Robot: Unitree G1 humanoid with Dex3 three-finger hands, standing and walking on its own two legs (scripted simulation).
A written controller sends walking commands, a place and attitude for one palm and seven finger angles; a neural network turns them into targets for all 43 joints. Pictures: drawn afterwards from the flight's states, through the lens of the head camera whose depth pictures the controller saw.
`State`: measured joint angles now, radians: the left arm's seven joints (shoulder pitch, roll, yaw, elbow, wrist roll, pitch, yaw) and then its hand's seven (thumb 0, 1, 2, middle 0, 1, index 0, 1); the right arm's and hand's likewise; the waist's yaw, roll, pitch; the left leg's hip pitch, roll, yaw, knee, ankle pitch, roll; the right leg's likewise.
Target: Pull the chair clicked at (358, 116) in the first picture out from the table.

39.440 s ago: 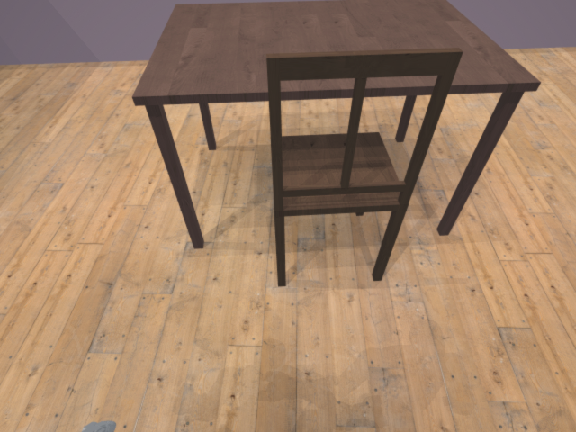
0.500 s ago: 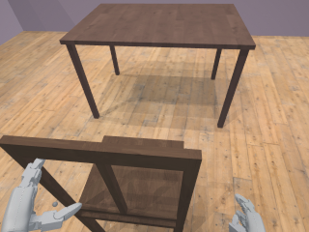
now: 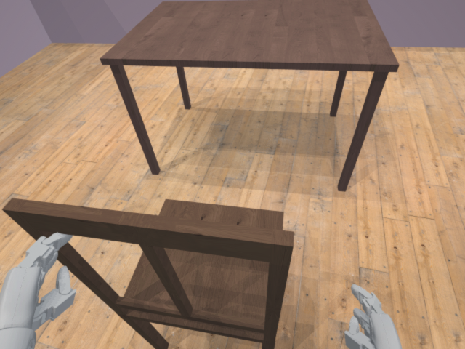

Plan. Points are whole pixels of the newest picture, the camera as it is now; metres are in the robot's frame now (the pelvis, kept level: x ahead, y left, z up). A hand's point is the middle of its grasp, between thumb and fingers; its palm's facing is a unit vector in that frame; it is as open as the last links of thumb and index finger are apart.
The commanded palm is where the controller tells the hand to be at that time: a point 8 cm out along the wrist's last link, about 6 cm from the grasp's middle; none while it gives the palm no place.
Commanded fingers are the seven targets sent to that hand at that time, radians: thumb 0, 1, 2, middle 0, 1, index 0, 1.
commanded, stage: draw the hand back to the body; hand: left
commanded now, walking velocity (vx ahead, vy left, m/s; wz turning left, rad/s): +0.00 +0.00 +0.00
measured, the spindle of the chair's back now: (172, 283) +0.24 +0.17 -0.06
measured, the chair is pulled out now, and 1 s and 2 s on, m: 0.69 0.72 0.72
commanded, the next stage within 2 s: step back with the hand held close in 0.16 s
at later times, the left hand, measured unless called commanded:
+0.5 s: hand (67, 300) +0.15 +0.27 +0.08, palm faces +0.24 -0.81 -0.53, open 6.6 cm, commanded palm +0.11 +0.30 +0.18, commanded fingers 0.00 0.90 0.90 -0.20 -0.30 -0.20 -0.30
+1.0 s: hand out of the picture +0.09 +0.28 +0.18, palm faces +0.45 -0.72 -0.53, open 6.9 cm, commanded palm +0.03 +0.31 +0.18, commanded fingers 0.00 0.90 0.90 -0.20 -0.30 -0.20 -0.30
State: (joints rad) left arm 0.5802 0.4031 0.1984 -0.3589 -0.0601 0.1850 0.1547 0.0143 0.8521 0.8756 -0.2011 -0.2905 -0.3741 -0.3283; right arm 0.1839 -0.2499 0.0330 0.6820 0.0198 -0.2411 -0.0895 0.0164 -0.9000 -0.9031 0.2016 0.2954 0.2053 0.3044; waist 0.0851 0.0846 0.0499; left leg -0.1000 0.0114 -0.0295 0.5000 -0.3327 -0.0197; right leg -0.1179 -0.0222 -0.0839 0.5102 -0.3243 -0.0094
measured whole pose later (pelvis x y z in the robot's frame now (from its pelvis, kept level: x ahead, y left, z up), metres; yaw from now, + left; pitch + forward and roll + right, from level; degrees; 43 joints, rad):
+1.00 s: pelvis -0.11 +0.01 -0.01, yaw +0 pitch -2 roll -1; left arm 0.57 0.50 0.47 -0.59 -0.05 -0.19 0.19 0.02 0.89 0.90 -0.28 -0.34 -0.33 -0.34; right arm 0.23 -0.21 0.01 0.65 0.01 -0.15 -0.11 0.02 -0.90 -0.90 0.20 0.30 0.21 0.30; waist 0.04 0.00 0.07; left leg -0.38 0.02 -0.03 0.62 -0.26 -0.01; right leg -0.35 -0.01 -0.08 0.54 -0.17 -0.01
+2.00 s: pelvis -0.24 +0.03 +0.00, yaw -2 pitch -1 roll -2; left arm 0.59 0.45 0.46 -0.56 -0.04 -0.23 0.15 0.02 0.89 0.90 -0.21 -0.30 -0.22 -0.30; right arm 0.21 -0.16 0.00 0.64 0.02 -0.13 -0.05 0.01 -0.90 -0.90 0.20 0.30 0.21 0.30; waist 0.00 -0.01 0.05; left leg -0.28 0.07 0.01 0.57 -0.27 -0.02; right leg -0.25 -0.01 -0.06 0.47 -0.18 0.01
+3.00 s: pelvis -0.23 +0.02 +0.00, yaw -1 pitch -1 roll -1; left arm 0.30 0.20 0.01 0.99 0.02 0.03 0.02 -0.03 0.97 0.90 -0.20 -0.30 -0.20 -0.30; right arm 0.31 -0.18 -0.01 1.01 -0.02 0.01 -0.03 0.00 -0.92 -0.90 0.20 0.29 0.20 0.30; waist 0.00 -0.01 0.05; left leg -0.23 0.01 -0.05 0.49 -0.24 -0.02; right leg -0.22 -0.02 -0.06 0.46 -0.22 0.00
